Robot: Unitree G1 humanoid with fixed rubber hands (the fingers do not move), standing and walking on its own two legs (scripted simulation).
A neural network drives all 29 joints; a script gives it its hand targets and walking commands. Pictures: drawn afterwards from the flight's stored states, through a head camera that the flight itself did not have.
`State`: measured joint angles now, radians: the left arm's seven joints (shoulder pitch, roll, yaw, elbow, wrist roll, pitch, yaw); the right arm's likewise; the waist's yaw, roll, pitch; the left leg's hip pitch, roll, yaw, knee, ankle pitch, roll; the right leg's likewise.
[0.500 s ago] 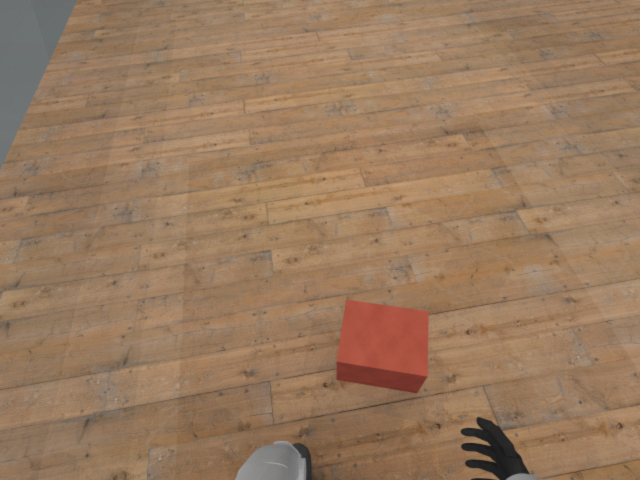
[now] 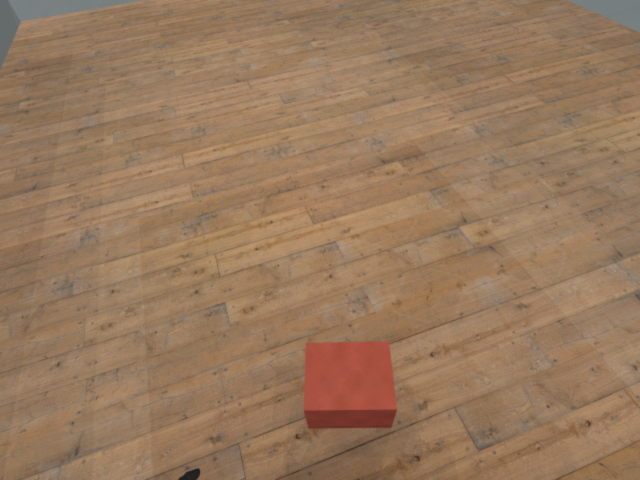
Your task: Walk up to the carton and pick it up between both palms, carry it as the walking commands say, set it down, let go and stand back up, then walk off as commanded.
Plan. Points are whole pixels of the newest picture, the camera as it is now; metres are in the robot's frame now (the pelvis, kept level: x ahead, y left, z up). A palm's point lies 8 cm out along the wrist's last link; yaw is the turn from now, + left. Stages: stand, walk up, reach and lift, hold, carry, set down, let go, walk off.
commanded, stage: walk up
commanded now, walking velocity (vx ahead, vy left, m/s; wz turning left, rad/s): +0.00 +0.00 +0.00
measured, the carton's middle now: (348, 385) +0.47 -0.04 -0.69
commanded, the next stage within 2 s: stand in 0.76 s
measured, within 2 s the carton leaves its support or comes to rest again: neither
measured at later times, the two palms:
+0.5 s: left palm out of the picture +0.02 +0.21 -0.14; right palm out of the picture -0.05 -0.24 -0.15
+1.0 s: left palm out of the picture +0.01 +0.16 -0.15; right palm out of the picture +0.01 -0.25 -0.14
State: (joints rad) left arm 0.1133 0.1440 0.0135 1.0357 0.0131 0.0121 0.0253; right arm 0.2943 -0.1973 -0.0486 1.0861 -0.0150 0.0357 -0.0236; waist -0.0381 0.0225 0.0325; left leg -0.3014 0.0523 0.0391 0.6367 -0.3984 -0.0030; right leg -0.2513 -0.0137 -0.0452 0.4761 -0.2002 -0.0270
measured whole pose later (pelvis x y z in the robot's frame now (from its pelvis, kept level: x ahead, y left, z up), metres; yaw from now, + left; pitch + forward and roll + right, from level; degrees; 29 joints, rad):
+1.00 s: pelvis +0.04 -0.04 +0.00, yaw -1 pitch -2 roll +0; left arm 0.30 0.12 0.02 1.18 0.00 -0.03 0.03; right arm 0.29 -0.12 -0.01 1.17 -0.01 0.00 -0.05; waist 0.02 0.00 0.03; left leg -0.06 0.11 0.04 0.36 -0.26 -0.09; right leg -0.16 0.01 -0.10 0.40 -0.20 -0.04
